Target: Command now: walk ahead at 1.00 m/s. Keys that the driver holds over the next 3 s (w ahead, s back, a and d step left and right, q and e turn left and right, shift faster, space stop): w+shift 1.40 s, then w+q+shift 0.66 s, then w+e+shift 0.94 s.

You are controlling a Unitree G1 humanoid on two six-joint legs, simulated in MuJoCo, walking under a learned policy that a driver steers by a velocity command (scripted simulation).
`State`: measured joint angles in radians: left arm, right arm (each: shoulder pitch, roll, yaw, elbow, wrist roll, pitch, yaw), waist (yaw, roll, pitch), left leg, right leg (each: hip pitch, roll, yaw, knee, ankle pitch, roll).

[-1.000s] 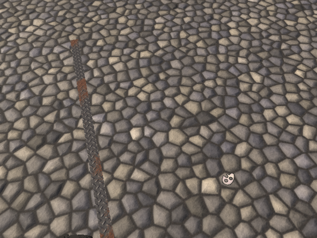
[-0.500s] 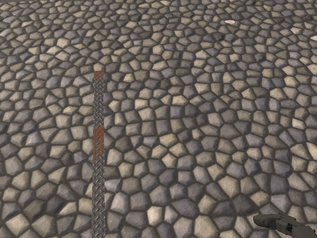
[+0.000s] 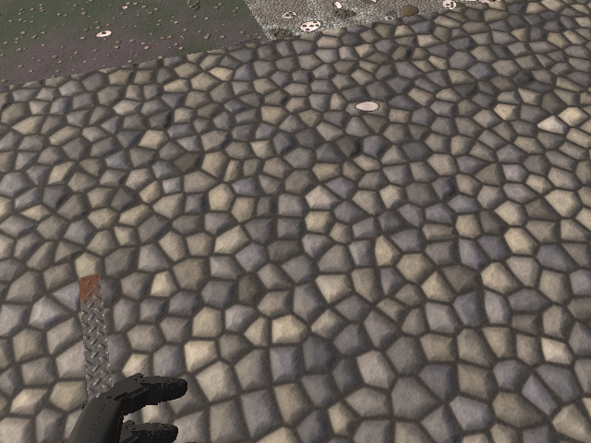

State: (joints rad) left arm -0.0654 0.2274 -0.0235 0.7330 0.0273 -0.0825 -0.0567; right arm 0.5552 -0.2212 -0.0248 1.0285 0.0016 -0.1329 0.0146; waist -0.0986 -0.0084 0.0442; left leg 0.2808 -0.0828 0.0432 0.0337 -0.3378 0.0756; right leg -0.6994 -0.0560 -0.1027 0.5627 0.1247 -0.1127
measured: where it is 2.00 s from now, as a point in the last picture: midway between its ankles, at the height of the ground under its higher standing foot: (257, 66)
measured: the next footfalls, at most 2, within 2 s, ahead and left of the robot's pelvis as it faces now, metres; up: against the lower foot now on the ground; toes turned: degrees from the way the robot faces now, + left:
right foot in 0.06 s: +0.29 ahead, -0.09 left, +0.00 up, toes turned -4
left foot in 0.52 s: +0.74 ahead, +0.08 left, +0.00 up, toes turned +3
